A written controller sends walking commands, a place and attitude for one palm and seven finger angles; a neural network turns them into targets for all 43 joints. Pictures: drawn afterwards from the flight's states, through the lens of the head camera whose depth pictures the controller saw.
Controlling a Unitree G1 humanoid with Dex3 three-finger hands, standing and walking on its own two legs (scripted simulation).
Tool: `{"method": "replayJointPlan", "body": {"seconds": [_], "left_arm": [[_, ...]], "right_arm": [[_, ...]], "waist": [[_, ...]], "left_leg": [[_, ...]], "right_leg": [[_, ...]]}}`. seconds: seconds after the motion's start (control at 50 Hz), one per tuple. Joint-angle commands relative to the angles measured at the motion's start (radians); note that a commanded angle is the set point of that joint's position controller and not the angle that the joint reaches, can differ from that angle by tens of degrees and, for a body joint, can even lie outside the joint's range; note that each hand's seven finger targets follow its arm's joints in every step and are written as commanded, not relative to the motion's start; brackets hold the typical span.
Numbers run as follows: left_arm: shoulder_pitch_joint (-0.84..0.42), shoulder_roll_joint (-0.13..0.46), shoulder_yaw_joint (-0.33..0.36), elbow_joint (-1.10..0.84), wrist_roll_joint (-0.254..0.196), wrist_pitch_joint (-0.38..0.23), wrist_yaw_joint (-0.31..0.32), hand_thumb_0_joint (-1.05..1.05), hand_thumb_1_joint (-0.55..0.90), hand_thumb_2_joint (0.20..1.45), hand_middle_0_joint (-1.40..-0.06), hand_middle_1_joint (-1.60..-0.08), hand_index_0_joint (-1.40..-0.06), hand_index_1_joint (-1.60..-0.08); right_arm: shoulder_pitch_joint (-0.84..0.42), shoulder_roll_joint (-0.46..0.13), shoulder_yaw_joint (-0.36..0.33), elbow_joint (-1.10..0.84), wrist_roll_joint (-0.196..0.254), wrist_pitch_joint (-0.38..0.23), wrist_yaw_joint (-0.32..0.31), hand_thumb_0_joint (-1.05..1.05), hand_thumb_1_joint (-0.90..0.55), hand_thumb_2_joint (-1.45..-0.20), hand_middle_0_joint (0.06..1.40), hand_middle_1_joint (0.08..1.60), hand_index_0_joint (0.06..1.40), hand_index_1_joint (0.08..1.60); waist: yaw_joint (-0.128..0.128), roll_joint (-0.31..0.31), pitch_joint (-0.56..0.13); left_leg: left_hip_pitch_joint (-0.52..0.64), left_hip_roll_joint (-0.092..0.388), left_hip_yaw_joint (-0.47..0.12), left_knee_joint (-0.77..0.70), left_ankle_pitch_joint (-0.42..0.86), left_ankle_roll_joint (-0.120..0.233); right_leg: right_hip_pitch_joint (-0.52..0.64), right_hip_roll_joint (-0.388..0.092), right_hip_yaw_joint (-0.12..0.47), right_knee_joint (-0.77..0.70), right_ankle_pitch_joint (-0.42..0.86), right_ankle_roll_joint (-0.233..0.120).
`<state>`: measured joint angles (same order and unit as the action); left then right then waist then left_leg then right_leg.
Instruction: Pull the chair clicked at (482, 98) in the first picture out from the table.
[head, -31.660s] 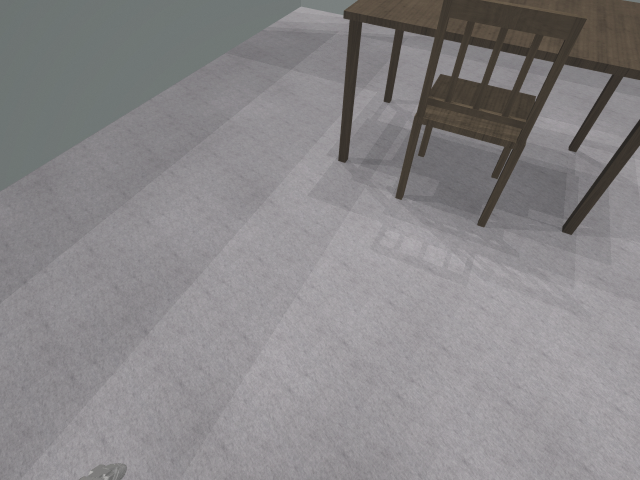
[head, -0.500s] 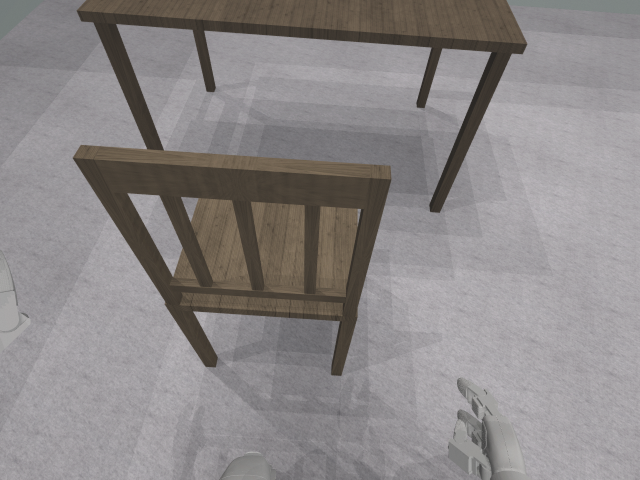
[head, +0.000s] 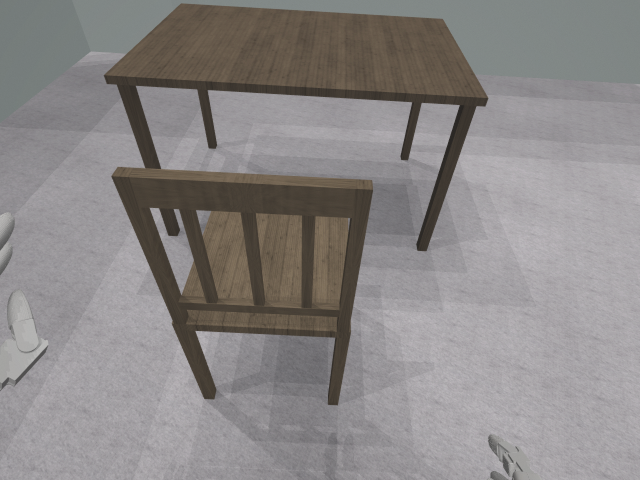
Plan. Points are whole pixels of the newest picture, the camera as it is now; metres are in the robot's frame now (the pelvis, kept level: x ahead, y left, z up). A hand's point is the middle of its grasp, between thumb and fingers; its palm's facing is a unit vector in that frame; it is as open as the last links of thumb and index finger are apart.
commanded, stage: stop stepping back and stand still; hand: left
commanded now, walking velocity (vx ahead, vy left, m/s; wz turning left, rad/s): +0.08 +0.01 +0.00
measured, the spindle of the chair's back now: (254, 261) +0.53 +0.15 -0.10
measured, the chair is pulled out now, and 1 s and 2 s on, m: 0.57 0.57 0.57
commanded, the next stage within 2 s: let the arm hang, fingers relaxed in 0.18 s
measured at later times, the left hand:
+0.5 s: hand out of the picture +0.13 +0.20 -0.14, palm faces +0.05 -0.97 -0.24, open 7.4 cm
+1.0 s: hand out of the picture +0.00 +0.16 -0.17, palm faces +0.06 -0.98 -0.21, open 7.3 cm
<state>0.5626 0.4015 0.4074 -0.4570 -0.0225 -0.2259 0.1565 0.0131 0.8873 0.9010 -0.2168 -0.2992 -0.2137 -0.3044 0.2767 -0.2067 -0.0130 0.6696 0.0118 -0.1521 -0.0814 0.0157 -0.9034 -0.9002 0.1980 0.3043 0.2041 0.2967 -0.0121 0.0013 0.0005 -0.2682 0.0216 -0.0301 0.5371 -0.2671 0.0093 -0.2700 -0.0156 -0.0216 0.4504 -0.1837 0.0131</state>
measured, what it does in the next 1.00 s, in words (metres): stands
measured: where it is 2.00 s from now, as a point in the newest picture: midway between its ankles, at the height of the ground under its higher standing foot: outside the picture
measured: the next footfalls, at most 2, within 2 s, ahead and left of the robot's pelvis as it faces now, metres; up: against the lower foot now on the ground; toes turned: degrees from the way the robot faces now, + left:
none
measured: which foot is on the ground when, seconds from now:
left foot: down 0.00-1.00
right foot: down 0.00-1.00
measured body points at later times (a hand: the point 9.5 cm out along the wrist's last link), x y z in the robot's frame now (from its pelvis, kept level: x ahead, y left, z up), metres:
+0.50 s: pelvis +0.01 +0.01 -0.01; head +0.01 +0.01 +0.44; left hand +0.12 +0.25 -0.12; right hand +0.11 -0.22 -0.14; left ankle +0.04 +0.12 -0.74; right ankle +0.07 -0.14 -0.74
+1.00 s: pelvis +0.03 -0.01 +0.00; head +0.04 -0.02 +0.45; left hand +0.00 +0.21 -0.15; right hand +0.00 -0.22 -0.16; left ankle +0.04 +0.12 -0.74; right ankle +0.07 -0.14 -0.74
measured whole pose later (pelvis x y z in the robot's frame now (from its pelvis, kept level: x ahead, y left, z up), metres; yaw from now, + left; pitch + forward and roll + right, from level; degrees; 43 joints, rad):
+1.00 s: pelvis +0.03 -0.01 +0.00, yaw +2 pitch -1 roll +0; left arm 0.34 0.15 -0.02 1.07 0.01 0.02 0.03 0.00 0.91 0.90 -0.20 -0.30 -0.20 -0.30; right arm 0.38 -0.12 0.00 1.05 -0.01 0.01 -0.03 0.01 -0.91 -0.90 0.20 0.30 0.20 0.30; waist 0.01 0.03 0.04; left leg -0.24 0.01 -0.06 0.49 -0.24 -0.02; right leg -0.26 -0.03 -0.04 0.48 -0.20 0.00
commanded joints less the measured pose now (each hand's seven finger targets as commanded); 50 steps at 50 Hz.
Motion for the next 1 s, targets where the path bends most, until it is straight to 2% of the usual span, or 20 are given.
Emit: {"method": "replayJointPlan", "body": {"seconds": [0.0, 0.16, 0.24, 0.26, 0.28, 0.3, 0.32, 0.36, 0.38, 0.4, 0.42, 0.46, 0.48, 0.52, 0.56, 0.58, 0.64, 0.68, 0.72, 0.98], "left_arm": [[-0.083, 0.189, 0.123, -0.180, -0.004, -0.045, 0.023, 0.000, 0.900, 0.900, -0.200, -0.300, -0.200, -0.300], [-0.084, 0.177, 0.105, -0.186, 0.001, -0.040, 0.021, 0.000, 0.900, 0.900, -0.200, -0.300, -0.200, -0.300], [-0.089, 0.187, 0.112, -0.208, 0.001, -0.044, 0.024, 0.000, 0.900, 0.900, -0.200, -0.300, -0.200, -0.300], [-0.147, -0.042, -0.282, 0.562, 0.083, 0.144, -0.128, 0.000, 0.900, 0.900, -0.200, -0.300, -0.200, -0.300], [-0.103, -0.105, -0.276, 0.603, 0.063, 0.216, -0.150, 0.000, 0.900, 0.900, -0.200, -0.300, -0.200, -0.300], [-0.114, -0.133, -0.300, 0.636, 0.056, 0.234, -0.152, 0.000, 0.900, 0.900, -0.200, -0.300, -0.200, -0.300], [-0.146, -0.130, -0.311, 0.680, 0.061, 0.237, -0.149, 0.000, 0.900, 0.900, -0.200, -0.300, -0.200, -0.300], [-0.213, -0.090, -0.319, 0.781, 0.064, 0.238, -0.141, 0.000, 0.900, 0.900, -0.200, -0.300, -0.200, -0.300], [-0.230, -0.083, -0.324, 0.842, 0.064, 0.238, -0.138, 0.000, 0.900, 0.900, -0.200, -0.300, -0.200, -0.300], [-0.244, -0.079, -0.332, 0.906, 0.061, 0.240, -0.138, 0.000, 0.900, 0.900, -0.200, -0.300, -0.200, -0.300], [-0.252, -0.074, -0.342, 0.971, 0.057, 0.243, -0.136, 0.000, 0.900, 0.900, -0.200, -0.300, -0.200, -0.300], [-0.232, -0.070, -0.360, 1.094, 0.051, 0.240, -0.133, 0.000, 0.900, 0.900, -0.200, -0.300, -0.200, -0.300], [-0.222, -0.068, -0.366, 1.148, 0.047, 0.236, -0.131, 0.000, 0.900, 0.900, -0.200, -0.300, -0.200, -0.300], [-0.217, -0.064, -0.379, 1.239, 0.043, 0.230, -0.131, 0.000, 0.900, 0.900, -0.200, -0.300, -0.200, -0.300], [-0.199, -0.107, -0.367, 1.289, 0.043, 0.228, -0.126, 0.000, 0.900, 0.900, -0.200, -0.300, -0.200, -0.300], [-0.196, -0.103, -0.372, 1.314, 0.040, 0.228, -0.127, 0.000, 0.900, 0.900, -0.200, -0.300, -0.200, -0.300], [-0.200, -0.108, -0.386, 1.373, 0.036, 0.227, -0.129, 0.000, 0.900, 0.900, -0.200, -0.300, -0.200, -0.300], [-0.195, -0.111, -0.392, 1.403, 0.033, 0.227, -0.128, 0.000, 0.900, 0.900, -0.200, -0.300, -0.200, -0.300], [-0.192, -0.113, -0.397, 1.429, 0.031, 0.229, -0.128, 0.000, 0.900, 0.900, -0.200, -0.300, -0.200, -0.300], [-0.173, -0.149, -0.396, 1.481, 0.029, 0.228, -0.115, 0.000, 0.900, 0.900, -0.200, -0.300, -0.200, -0.300]], "right_arm": [[-0.119, -0.116, -0.035, -0.171, 0.005, -0.063, -0.010, 0.000, -0.900, -0.900, 0.200, 0.300, 0.200, 0.300], [-0.128, -0.104, -0.027, -0.187, 0.009, -0.064, -0.010, 0.000, -0.900, -0.900, 0.200, 0.300, 0.200, 0.300], [-0.122, -0.099, -0.027, -0.182, 0.007, -0.069, -0.010, 0.000, -0.900, -0.900, 0.200, 0.300, 0.200, 0.300], [-0.118, -0.235, -0.067, 0.049, -0.015, -0.038, 0.089, 0.000, -0.900, -0.900, 0.200, 0.300, 0.200, 0.300], [-0.063, -0.137, -0.052, 0.056, -0.013, 0.028, 0.090, 0.000, -0.900, -0.900, 0.200, 0.300, 0.200, 0.300], [-0.063, -0.104, -0.036, 0.045, -0.021, 0.057, 0.087, 0.000, -0.900, -0.900, 0.200, 0.300, 0.200, 0.300], [-0.052, -0.095, -0.030, 0.035, -0.029, 0.075, 0.085, 0.000, -0.900, -0.900, 0.200, 0.300, 0.200, 0.300], [-0.027, -0.114, -0.029, 0.033, -0.034, 0.108, 0.086, 0.000, -0.900, -0.900, 0.200, 0.300, 0.200, 0.300], [-0.018, -0.119, -0.030, 0.046, -0.035, 0.119, 0.086, 0.000, -0.900, -0.900, 0.200, 0.300, 0.200, 0.300], [-0.012, -0.121, -0.027, 0.063, -0.035, 0.125, 0.084, 0.000, -0.900, -0.900, 0.200, 0.300, 0.200, 0.300], [-0.018, -0.122, -0.024, 0.082, -0.034, 0.127, 0.084, 0.000, -0.900, -0.900, 0.200, 0.300, 0.200, 0.300], [-0.023, -0.119, -0.014, 0.123, -0.033, 0.124, 0.079, 0.000, -0.900, -0.900, 0.200, 0.300, 0.200, 0.300], [-0.016, -0.113, -0.010, 0.143, -0.031, 0.124, 0.077, 0.000, -0.900, -0.900, 0.200, 0.300, 0.200, 0.300], [0.013, -0.101, -0.007, 0.181, -0.023, 0.128, 0.071, 0.000, -0.900, -0.900, 0.200, 0.300, 0.200, 0.300], [0.044, -0.067, -0.011, 0.212, -0.031, 0.130, 0.064, 0.000, -0.900, -0.900, 0.200, 0.300, 0.200, 0.300], [0.060, -0.059, -0.011, 0.225, -0.029, 0.132, 0.063, 0.000, -0.900, -0.900, 0.200, 0.300, 0.200, 0.300], [0.109, -0.054, -0.012, 0.259, -0.024, 0.140, 0.060, 0.000, -0.900, -0.900, 0.200, 0.300, 0.200, 0.300], [0.139, -0.050, -0.009, 0.283, -0.023, 0.141, 0.059, 0.000, -0.900, -0.900, 0.200, 0.300, 0.200, 0.300], [0.156, -0.044, -0.009, 0.302, -0.022, 0.145, 0.057, 0.000, -0.900, -0.900, 0.200, 0.300, 0.200, 0.300], [0.197, 0.000, 0.001, 0.359, -0.022, 0.142, 0.051, 0.000, -0.900, -0.900, 0.200, 0.300, 0.200, 0.300]], "waist": [[-0.006, 0.045, 0.013], [-0.002, 0.095, 0.027], [-0.003, 0.073, 0.004], [-0.047, 0.078, 0.078], [-0.014, 0.095, -0.023], [0.000, 0.068, -0.038], [0.004, -0.012, -0.032], [0.004, -0.198, -0.012], [0.003, -0.218, -0.024], [0.003, -0.180, -0.027], [0.009, -0.092, 0.004], [0.025, 0.057, -0.017], [0.027, 0.094, -0.019], [0.024, 0.092, 0.001], [0.022, 0.189, -0.020], [0.020, 0.193, -0.022], [0.014, 0.063, 0.018], [0.009, 0.037, 0.021], [0.009, 0.029, 0.059], [0.016, -0.015, 0.075]], "left_leg": [[-0.078, 0.053, -0.090, -0.195, -0.274, 0.049], [-0.123, 0.079, -0.117, -0.272, -0.276, 0.046], [-0.094, 0.072, -0.104, -0.259, -0.217, 0.041], [-0.157, 0.071, -0.135, -0.084, 0.106, 0.046], [-0.115, 0.086, -0.112, -0.121, 0.167, 0.035], [-0.152, 0.099, -0.139, -0.138, 0.050, 0.042], [-0.149, 0.080, -0.148, -0.123, 0.027, 0.045], [-0.142, 0.036, -0.133, -0.076, 0.044, 0.044], [-0.101, 0.026, -0.127, -0.068, 0.069, 0.044], [-0.077, 0.028, -0.125, -0.078, 0.091, 0.045], [-0.082, 0.030, -0.131, -0.104, 0.097, 0.045], [-0.080, 0.045, -0.133, -0.144, 0.119, 0.042], [-0.070, 0.045, -0.121, -0.147, 0.130, 0.039], [-0.057, 0.043, -0.110, -0.151, 0.105, 0.035], [-0.042, 0.045, -0.103, -0.156, 0.071, 0.032], [-0.039, 0.045, -0.098, -0.158, 0.046, 0.031], [-0.048, 0.047, -0.099, -0.154, 0.023, 0.037], [-0.030, 0.044, -0.092, -0.149, 0.014, 0.035], [-0.041, 0.045, -0.088, -0.155, 0.001, 0.038], [-0.047, 0.040, -0.075, -0.153, 0.046, 0.037]], "right_leg": [[0.016, -0.057, 0.110, -0.137, -0.331, -0.033], [0.092, -0.039, 0.084, -0.110, -0.197, -0.014], [0.121, -0.048, 0.099, -0.134, -0.140, -0.015], [-0.053, -0.068, 0.027, 0.072, 0.058, -0.042], [-0.013, -0.058, 0.023, 0.072, 0.003, -0.032], [0.005, -0.064, 0.018, 0.072, -0.109, -0.028], [0.011, -0.064, 0.034, 0.049, -0.112, -0.032], [0.019, -0.092, 0.073, 0.007, -0.105, -0.059], [0.009, -0.101, 0.082, -0.003, -0.105, -0.071], [0.007, -0.099, 0.079, -0.003, -0.099, -0.070], [-0.001, -0.085, 0.073, 0.005, -0.092, -0.066], [0.053, -0.064, 0.074, 0.016, -0.040, -0.049], [0.069, -0.065, 0.078, 0.008, -0.014, -0.048], [0.075, -0.067, 0.074, -0.023, -0.001, -0.052], [0.087, -0.069, 0.068, -0.036, -0.010, -0.058], [0.090, -0.068, 0.066, -0.043, -0.019, -0.058], [0.075, -0.077, 0.064, -0.072, -0.039, -0.064], [0.055, -0.082, 0.066, -0.083, -0.077, -0.066], [0.036, -0.077, 0.063, -0.095, -0.101, -0.069], [0.042, -0.081, 0.064, -0.084, -0.099, -0.070]]}}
